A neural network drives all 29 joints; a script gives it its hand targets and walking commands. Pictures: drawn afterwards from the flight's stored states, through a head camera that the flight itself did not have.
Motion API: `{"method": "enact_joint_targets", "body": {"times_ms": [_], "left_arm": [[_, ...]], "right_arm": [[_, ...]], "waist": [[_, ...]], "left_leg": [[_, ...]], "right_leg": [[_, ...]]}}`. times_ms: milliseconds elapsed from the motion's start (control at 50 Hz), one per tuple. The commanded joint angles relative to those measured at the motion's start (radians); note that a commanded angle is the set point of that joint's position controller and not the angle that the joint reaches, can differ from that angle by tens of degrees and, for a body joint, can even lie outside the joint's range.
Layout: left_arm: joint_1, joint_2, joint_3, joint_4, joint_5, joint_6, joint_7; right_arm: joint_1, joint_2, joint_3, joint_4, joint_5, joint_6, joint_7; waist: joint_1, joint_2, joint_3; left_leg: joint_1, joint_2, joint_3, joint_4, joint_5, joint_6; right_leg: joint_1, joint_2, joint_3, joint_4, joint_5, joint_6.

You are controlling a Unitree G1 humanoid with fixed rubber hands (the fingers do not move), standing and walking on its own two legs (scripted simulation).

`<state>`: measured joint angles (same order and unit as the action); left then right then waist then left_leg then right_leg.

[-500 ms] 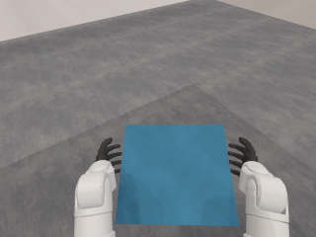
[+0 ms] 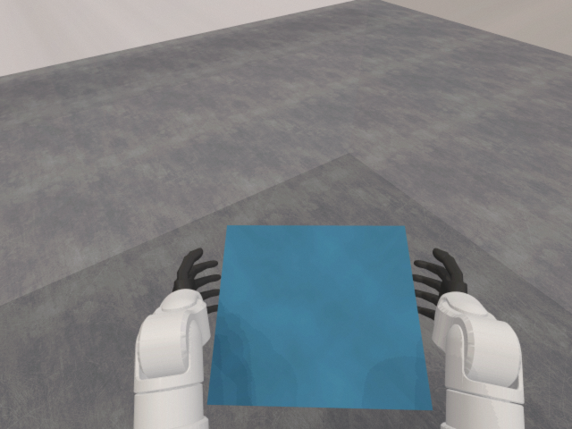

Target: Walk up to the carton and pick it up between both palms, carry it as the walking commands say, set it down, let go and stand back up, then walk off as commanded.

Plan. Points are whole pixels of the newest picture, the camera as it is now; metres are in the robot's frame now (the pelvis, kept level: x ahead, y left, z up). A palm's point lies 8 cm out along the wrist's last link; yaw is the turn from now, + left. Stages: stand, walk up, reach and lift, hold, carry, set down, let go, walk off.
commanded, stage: carry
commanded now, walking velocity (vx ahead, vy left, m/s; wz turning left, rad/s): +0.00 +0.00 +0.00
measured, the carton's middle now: (314, 317) +0.30 -0.01 -0.02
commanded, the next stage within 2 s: none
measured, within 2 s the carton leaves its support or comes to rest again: neither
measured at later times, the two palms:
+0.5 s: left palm (188, 302) +0.27 +0.16 +0.08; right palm (452, 306) +0.27 -0.17 +0.08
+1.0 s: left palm (254, 303) +0.28 +0.08 +0.06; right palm (534, 375) +0.19 -0.25 +0.06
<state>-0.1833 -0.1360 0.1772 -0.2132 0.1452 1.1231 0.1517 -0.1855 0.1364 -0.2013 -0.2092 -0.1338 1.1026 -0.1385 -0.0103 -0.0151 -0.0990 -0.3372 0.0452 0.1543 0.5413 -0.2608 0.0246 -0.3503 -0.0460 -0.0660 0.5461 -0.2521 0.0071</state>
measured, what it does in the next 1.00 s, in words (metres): stands, turning right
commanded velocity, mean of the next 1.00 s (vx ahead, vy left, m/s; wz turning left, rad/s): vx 0.00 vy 0.00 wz -0.36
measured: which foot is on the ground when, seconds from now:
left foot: down 0.00-1.00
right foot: down 0.00-1.00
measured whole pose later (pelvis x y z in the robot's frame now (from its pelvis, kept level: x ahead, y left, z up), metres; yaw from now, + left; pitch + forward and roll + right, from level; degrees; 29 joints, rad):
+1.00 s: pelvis -0.04 -0.01 -0.01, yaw -16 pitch +4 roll +0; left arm -0.22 -0.14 0.22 -0.32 0.12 1.18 0.17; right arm -0.22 0.14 -0.16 -0.30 -0.12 1.16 -0.18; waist 0.01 0.00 -0.02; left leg -0.39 0.17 0.30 0.66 -0.31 0.00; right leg -0.56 -0.02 -0.06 0.86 -0.44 -0.03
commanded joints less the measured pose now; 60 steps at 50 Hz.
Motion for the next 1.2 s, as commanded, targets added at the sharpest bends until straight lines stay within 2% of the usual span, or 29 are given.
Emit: {"method": "enact_joint_targets", "body": {"times_ms": [0, 400, 420, 520, 600, 640, 660, 720, 740, 760, 800, 820, 840, 860, 880, 900, 920, 940, 960, 1000, 1020, 1040, 1060, 1080, 1100, 1120, 1140, 1160, 1180], "left_arm": [[-0.543, -0.874, -0.736, -0.079, -0.437, -0.009, -0.372], [-0.547, -0.879, -0.739, -0.081, -0.443, 0.003, -0.373], [-0.564, -0.893, -0.779, -0.148, -0.477, 0.015, -0.373], [-0.547, -0.885, -0.766, -0.106, -0.487, 0.055, -0.387], [-0.581, -0.898, -0.762, -0.097, -0.507, 0.058, -0.402], [-0.6, -0.902, -0.76, -0.101, -0.515, 0.057, -0.405], [-0.606, -0.903, -0.759, -0.104, -0.516, 0.056, -0.406], [-0.581, -0.909, -0.75, -0.109, -0.501, 0.054, -0.4], [-0.58, -0.91, -0.75, -0.122, -0.495, 0.051, -0.396], [-0.587, -0.909, -0.752, -0.139, -0.491, 0.048, -0.393], [-0.583, -0.91, -0.751, -0.158, -0.484, 0.044, -0.386], [-0.579, -0.908, -0.75, -0.164, -0.48, 0.043, -0.382], [-0.574, -0.906, -0.75, -0.171, -0.476, 0.044, -0.378], [-0.575, -0.906, -0.748, -0.182, -0.473, 0.044, -0.375], [-0.597, -0.901, -0.744, -0.19, -0.465, 0.048, -0.373], [-0.615, -0.899, -0.746, -0.195, -0.465, 0.054, -0.376], [-0.609, -0.903, -0.758, -0.189, -0.477, 0.059, -0.385], [-0.604, -0.91, -0.769, -0.177, -0.491, 0.062, -0.391], [-0.586, -0.914, -0.775, -0.162, -0.499, 0.065, -0.394], [-0.577, -0.909, -0.775, -0.138, -0.502, 0.07, -0.393], [-0.567, -0.91, -0.773, -0.122, -0.501, 0.072, -0.393], [-0.548, -0.911, -0.771, -0.104, -0.502, 0.073, -0.395], [-0.539, -0.915, -0.772, -0.096, -0.503, 0.072, -0.398], [-0.525, -0.917, -0.765, -0.07, -0.493, 0.067, -0.4], [-0.487, -0.929, -0.746, -0.044, -0.475, 0.064, -0.4], [-0.54, -0.936, -0.761, -0.099, -0.481, 0.058, -0.398], [-0.543, -0.94, -0.762, -0.118, -0.479, 0.051, -0.396], [-0.546, -0.938, -0.759, -0.139, -0.474, 0.044, -0.39], [-0.556, -0.941, -0.76, -0.156, -0.475, 0.04, -0.385]], "right_arm": [[-0.513, 0.875, 0.733, -0.052, 0.43, 0.018, 0.367], [-0.521, 0.881, 0.738, -0.061, 0.437, 0.028, 0.366], [-0.54, 0.897, 0.777, -0.129, 0.469, 0.039, 0.365], [-0.485, 0.894, 0.755, -0.072, 0.442, 0.071, 0.359], [-0.511, 0.905, 0.758, -0.077, 0.431, 0.07, 0.353], [-0.529, 0.915, 0.764, -0.088, 0.434, 0.068, 0.351], [-0.537, 0.922, 0.77, -0.095, 0.437, 0.067, 0.35], [-0.562, 0.942, 0.791, -0.127, 0.455, 0.068, 0.352], [-0.572, 0.945, 0.799, -0.138, 0.465, 0.068, 0.354], [-0.572, 0.951, 0.807, -0.142, 0.474, 0.066, 0.357], [-0.56, 0.955, 0.812, -0.148, 0.485, 0.063, 0.36], [-0.554, 0.953, 0.811, -0.151, 0.488, 0.063, 0.362], [-0.552, 0.945, 0.81, -0.157, 0.489, 0.064, 0.364], [-0.553, 0.935, 0.808, -0.157, 0.49, 0.065, 0.366], [-0.557, 0.935, 0.806, -0.141, 0.489, 0.068, 0.367], [-0.54, 0.947, 0.81, -0.137, 0.485, 0.074, 0.365], [-0.523, 0.947, 0.809, -0.134, 0.467, 0.075, 0.36], [-0.524, 0.941, 0.804, -0.139, 0.454, 0.075, 0.356], [-0.515, 0.933, 0.793, -0.144, 0.445, 0.076, 0.351], [-0.493, 0.914, 0.776, -0.141, 0.429, 0.079, 0.347], [-0.485, 0.908, 0.772, -0.132, 0.423, 0.08, 0.346], [-0.475, 0.903, 0.77, -0.122, 0.417, 0.081, 0.345], [-0.475, 0.901, 0.773, -0.117, 0.416, 0.081, 0.345], [-0.493, 0.902, 0.779, -0.114, 0.415, 0.08, 0.346], [-0.522, 0.91, 0.795, -0.142, 0.423, 0.086, 0.349], [-0.521, 0.939, 0.803, -0.138, 0.433, 0.08, 0.352], [-0.512, 0.947, 0.808, -0.137, 0.447, 0.073, 0.352], [-0.536, 0.949, 0.814, -0.164, 0.471, 0.068, 0.354], [-0.563, 0.955, 0.827, -0.188, 0.486, 0.067, 0.356]], "waist": [[0.001, 0.011, -0.278], [0.0, 0.012, -0.277], [0.0, 0.017, -0.271], [0.004, 0.072, -0.272], [0.005, 0.067, -0.252], [0.004, 0.022, -0.254], [0.002, -0.022, -0.258], [0.007, -0.174, -0.288], [0.011, -0.184, -0.293], [0.012, -0.171, -0.302], [0.007, -0.137, -0.336], [0.001, -0.103, -0.348], [-0.005, -0.024, -0.353], [-0.005, 0.143, -0.333], [-0.001, 0.269, -0.31], [0.003, 0.218, -0.272], [0.007, 0.152, -0.251], [0.011, 0.144, -0.243], [0.012, 0.173, -0.251], [0.001, 0.213, -0.257], [0.005, 0.21, -0.261], [0.01, 0.176, -0.269], [0.019, 0.094, -0.272], [0.034, -0.126, -0.274], [0.035, -0.352, -0.238], [0.025, -0.223, -0.272], [0.025, -0.135, -0.304], [0.024, -0.095, -0.322], [0.025, -0.111, -0.329]], "left_leg": [[0.125, 0.114, -0.116, -0.081, 0.185, 0.014], [0.127, 0.114, -0.118, -0.083, 0.182, 0.015], [0.134, 0.12, -0.116, -0.077, 0.184, 0.014], [0.167, 0.209, -0.133, -0.042, 0.209, 0.023], [0.129, 0.246, -0.105, -0.007, 0.138, 0.01], [0.093, 0.23, -0.07, 0.029, 0.059, -0.012], [0.072, 0.21, -0.045, 0.062, 0.009, -0.029], [-0.013, 0.094, -0.007, 0.207, -0.177, -0.085], [-0.031, 0.062, -0.013, 0.219, -0.212, -0.098], [-0.038, 0.041, -0.02, 0.204, -0.222, -0.104], [0.016, 0.037, -0.027, 0.118, -0.156, -0.099], [0.093, 0.056, -0.036, 0.048, -0.096, -0.085], [0.185, 0.129, -0.098, -0.043, -0.07, -0.054], [0.251, 0.293, -0.232, -0.143, 0.01, 0.009], [0.271, 0.45, -0.312, -0.192, 0.159, 0.097], [0.277, 0.485, -0.29, -0.165, 0.276, 0.134], [0.257, 0.455, -0.218, -0.13, 0.323, 0.115], [0.22, 0.421, -0.137, -0.093, 0.36, 0.078], [0.196, 0.395, -0.071, -0.058, 0.396, 0.041], [0.203, 0.379, -0.007, 0.006, 0.426, 0.009], [0.197, 0.377, 0.019, 0.046, 0.413, -0.01], [0.172, 0.363, 0.044, 0.102, 0.37, -0.038], [0.111, 0.327, 0.071, 0.196, 0.254, -0.077], [-0.112, 0.236, 0.079, 0.331, -0.052, -0.134], [-0.308, 0.085, 0.045, 0.483, -0.456, -0.171], [-0.328, 0.089, -0.057, 0.59, -0.455, -0.158], [-0.336, 0.091, -0.089, 0.604, -0.402, -0.152], [-0.32, 0.101, -0.114, 0.581, -0.316, -0.146], [-0.311, 0.096, -0.115, 0.548, -0.259, -0.138]], "right_leg": [[0.093, -0.092, 0.084, -0.062, 0.19, -0.037], [0.092, -0.09, 0.084, -0.064, 0.188, -0.039], [0.069, -0.088, 0.081, -0.042, 0.198, -0.038], [-0.054, -0.061, 0.061, 0.103, 0.212, -0.031], [-0.092, -0.058, 0.094, 0.129, 0.201, -0.043], [-0.077, -0.074, 0.145, 0.108, 0.255, -0.061], [-0.063, -0.095, 0.192, 0.082, 0.294, -0.073], [0.019, -0.179, 0.417, -0.049, 0.37, -0.122], [0.039, -0.188, 0.456, -0.076, 0.378, -0.13], [0.066, -0.183, 0.457, -0.077, 0.406, -0.13], [0.069, -0.149, 0.404, -0.051, 0.38, -0.105], [0.017, -0.116, 0.35, -0.027, 0.315, -0.08], [-0.079, -0.066, 0.276, 0.034, 0.209, -0.049], [-0.201, 0.015, 0.157, 0.175, 0.027, -0.03], [-0.295, 0.055, 0.058, 0.358, -0.239, -0.038], [-0.322, 0.012, 0.043, 0.46, -0.289, -0.038], [-0.3, -0.018, 0.038, 0.448, -0.266, -0.035], [-0.259, -0.032, 0.036, 0.389, -0.233, -0.037], [-0.207, -0.026, 0.021, 0.322, -0.193, -0.038], [-0.156, 0.02, -0.059, 0.222, -0.162, -0.025], [-0.11, 0.031, -0.087, 0.144, -0.118, -0.023], [-0.04, 0.034, -0.083, 0.048, -0.047, -0.019], [0.046, -0.012, -0.009, -0.064, 0.045, -0.024], [0.172, -0.206, 0.288, -0.118, 0.257, -0.082], [0.235, -0.329, 0.555, -0.134, 0.606, -0.182], [0.298, -0.296, 0.496, -0.085, 0.693, -0.196], [0.317, -0.27, 0.421, -0.052, 0.664, -0.19], [0.316, -0.233, 0.365, -0.04, 0.587, -0.17], [0.306, -0.206, 0.335, -0.038, 0.526, -0.161]]}}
